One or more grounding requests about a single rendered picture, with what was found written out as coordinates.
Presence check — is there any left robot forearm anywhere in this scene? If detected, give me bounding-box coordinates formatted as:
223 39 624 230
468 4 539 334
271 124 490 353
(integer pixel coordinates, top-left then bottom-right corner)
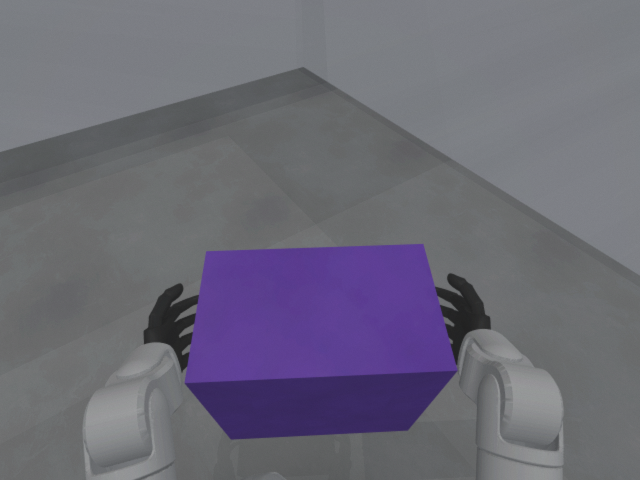
82 342 184 480

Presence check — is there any right robot forearm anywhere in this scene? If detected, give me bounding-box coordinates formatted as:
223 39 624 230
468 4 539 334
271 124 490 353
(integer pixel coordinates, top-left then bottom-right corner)
457 329 564 480

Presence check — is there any robot right hand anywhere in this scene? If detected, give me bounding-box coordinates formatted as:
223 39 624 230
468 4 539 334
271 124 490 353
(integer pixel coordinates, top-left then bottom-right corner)
435 273 491 365

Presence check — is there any carton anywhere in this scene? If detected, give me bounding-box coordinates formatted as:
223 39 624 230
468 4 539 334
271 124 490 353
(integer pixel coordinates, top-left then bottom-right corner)
185 244 458 440

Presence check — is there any robot left hand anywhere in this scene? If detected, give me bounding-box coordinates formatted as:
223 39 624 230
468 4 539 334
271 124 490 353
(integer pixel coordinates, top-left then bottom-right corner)
144 283 199 372

